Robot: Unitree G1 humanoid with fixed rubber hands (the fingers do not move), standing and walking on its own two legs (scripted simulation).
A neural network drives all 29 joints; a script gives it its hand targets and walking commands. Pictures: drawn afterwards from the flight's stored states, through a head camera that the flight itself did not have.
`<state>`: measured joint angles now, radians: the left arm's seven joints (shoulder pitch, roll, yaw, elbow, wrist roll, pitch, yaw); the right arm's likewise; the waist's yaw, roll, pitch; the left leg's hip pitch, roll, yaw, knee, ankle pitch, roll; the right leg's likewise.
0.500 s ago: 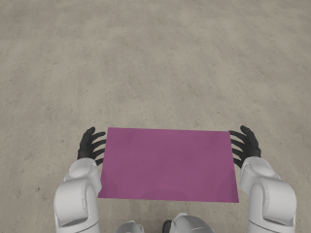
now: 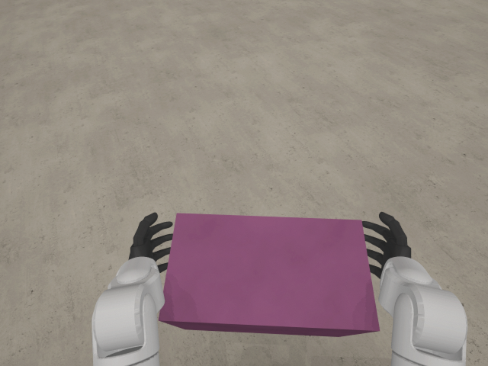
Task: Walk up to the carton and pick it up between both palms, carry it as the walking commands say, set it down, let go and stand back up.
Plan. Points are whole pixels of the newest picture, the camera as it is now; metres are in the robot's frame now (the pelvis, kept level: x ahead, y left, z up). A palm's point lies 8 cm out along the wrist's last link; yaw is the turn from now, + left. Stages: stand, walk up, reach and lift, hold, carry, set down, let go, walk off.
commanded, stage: carry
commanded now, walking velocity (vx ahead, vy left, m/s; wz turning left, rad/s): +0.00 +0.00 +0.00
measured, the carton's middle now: (264, 280) +0.25 -0.02 -0.01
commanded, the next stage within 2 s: none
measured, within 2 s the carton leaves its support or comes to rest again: neither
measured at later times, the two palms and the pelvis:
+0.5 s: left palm (177, 273) +0.22 +0.09 +0.13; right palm (460, 266) +0.20 -0.26 +0.11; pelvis -0.02 -0.07 +0.01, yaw -1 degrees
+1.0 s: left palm (177, 294) +0.21 +0.10 +0.08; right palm (443, 286) +0.19 -0.25 +0.07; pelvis -0.07 -0.06 +0.01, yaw -1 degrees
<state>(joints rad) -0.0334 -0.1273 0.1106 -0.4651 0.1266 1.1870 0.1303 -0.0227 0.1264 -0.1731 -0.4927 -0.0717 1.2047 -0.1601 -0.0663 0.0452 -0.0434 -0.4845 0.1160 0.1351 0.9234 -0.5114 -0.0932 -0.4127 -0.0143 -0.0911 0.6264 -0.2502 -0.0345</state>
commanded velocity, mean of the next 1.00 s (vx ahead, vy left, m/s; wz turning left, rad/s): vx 0.00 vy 0.00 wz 0.00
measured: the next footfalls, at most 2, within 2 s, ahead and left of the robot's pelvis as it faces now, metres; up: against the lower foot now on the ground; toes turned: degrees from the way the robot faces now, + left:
left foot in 0.06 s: +0.01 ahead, +0.06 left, +0.00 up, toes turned +8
right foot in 1.34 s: +0.02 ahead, -0.13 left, +0.00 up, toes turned -5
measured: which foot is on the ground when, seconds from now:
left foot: up 0.00-0.04, down 0.06-1.00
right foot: down 0.00-1.00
